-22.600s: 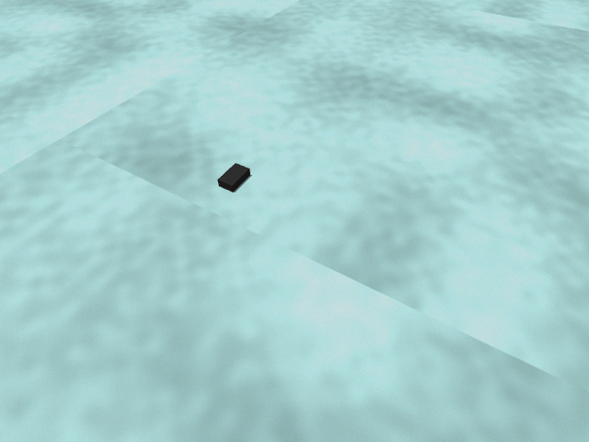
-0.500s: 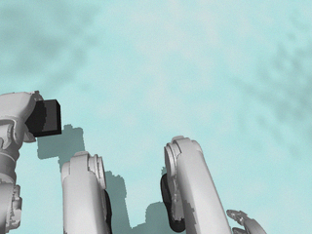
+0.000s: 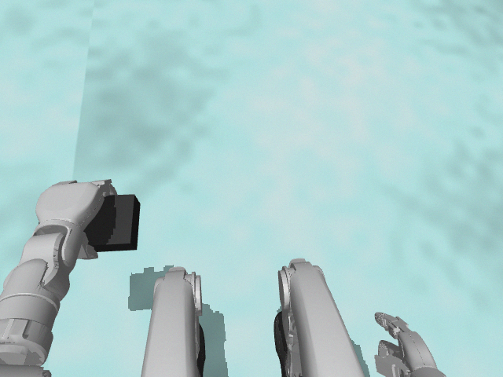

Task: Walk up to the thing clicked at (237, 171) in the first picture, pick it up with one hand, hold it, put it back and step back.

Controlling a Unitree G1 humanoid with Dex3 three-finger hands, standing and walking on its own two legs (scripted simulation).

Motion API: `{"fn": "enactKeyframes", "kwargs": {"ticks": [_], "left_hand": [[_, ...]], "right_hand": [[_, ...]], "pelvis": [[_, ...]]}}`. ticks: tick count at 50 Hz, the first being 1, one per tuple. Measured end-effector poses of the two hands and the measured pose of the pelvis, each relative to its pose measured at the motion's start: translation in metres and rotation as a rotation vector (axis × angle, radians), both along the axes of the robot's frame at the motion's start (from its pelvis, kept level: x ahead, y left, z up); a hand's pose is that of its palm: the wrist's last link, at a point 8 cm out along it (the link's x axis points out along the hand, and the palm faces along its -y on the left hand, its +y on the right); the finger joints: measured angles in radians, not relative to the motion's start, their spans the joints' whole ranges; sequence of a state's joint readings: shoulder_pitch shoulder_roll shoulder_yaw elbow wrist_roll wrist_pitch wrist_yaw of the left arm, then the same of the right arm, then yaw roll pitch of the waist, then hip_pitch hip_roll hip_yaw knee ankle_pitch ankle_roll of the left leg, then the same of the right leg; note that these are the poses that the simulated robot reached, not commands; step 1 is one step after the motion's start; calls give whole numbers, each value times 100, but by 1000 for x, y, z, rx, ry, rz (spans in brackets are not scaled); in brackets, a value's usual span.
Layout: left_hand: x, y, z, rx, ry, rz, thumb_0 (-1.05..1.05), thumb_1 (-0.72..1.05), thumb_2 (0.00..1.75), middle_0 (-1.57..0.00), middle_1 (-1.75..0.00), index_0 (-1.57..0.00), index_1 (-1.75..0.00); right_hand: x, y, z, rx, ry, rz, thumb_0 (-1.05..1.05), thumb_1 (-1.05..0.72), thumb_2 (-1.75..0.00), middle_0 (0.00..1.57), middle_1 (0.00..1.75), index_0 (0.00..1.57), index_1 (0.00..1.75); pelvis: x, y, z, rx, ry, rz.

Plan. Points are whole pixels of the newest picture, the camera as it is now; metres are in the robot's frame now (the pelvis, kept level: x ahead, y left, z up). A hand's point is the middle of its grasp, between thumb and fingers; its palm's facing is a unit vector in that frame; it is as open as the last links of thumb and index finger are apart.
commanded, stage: lift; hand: left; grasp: from above
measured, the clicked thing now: (91, 224) +0.39 +0.27 -0.12
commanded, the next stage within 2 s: hold in 0.92 s
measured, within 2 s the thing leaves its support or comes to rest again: neither
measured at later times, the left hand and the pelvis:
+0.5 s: hand (39, 204) +0.34 +0.24 +0.09, palm faces -0.46 -0.09 -0.88, open 11.4 cm; pelvis +0.03 +0.00 +0.17, yaw +1 degrees
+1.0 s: hand (14, 141) +0.37 +0.23 +0.17, palm faces -0.45 -0.10 -0.89, open 11.4 cm; pelvis +0.07 +0.00 +0.25, yaw +1 degrees
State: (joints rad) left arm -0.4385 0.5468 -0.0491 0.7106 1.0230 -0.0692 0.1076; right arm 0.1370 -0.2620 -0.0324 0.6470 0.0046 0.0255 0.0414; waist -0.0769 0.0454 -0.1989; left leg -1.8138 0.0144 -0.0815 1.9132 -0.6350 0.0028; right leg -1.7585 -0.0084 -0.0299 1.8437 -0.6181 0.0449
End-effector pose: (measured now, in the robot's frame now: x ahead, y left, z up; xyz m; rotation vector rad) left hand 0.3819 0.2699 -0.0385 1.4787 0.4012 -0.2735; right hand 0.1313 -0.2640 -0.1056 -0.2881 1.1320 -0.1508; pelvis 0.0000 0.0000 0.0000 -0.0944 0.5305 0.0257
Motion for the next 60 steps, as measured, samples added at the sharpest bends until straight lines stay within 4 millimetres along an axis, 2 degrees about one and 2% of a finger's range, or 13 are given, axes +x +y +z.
{"fn": "enactKeyframes", "kwargs": {"ticks": [12, 21, 30, 41, 51, 60], "left_hand": [[-22, -14, 113, -4, 9, 30, -1, -20, 64, -51, -65, -60, -60], [-31, -22, 168, -10, 53, 13, -1, -19, 63, -51, -64, -60, -59], [-27, -34, 207, -7, 27, 3, -1, -19, 63, -50, -66, -59, -60], [-11, -39, 246, 1, 22, 36, -1, -20, 63, -50, -66, -60, -60], [-2, -39, 269, -4, 42, 29, -1, -20, 64, -51, -65, -61, -59], [5, -38, 285, 9, 41, 3, -1, -21, 64, -52, -65, -61, -59]], "right_hand": [[5, 7, 91, 20, -70, -60, 0, -90, -90, 20, 30, 21, 30], [3, 2, 149, 5, -104, -87, 0, -91, -90, 20, 30, 21, 30], [6, -2, 186, 7, -108, -99, 0, -91, -90, 20, 30, 21, 30], [18, 1, 220, 26, -105, -107, 1, -90, -90, 20, 30, 21, 30], [36, 3, 244, 30, -129, -109, 1, -90, -90, 20, 30, 21, 30], [51, 6, 255, 40, -140, -102, 1, -90, -90, 20, 30, 21, 30]], "pelvis": [[11, -2, 93, 34, -118, 3], [23, -4, 149, 52, -200, 2], [37, -5, 189, 62, -263, 1], [56, -4, 226, 75, -323, -5], [70, -1, 247, 80, -364, -9], [80, 2, 258, 83, -389, -13]]}}
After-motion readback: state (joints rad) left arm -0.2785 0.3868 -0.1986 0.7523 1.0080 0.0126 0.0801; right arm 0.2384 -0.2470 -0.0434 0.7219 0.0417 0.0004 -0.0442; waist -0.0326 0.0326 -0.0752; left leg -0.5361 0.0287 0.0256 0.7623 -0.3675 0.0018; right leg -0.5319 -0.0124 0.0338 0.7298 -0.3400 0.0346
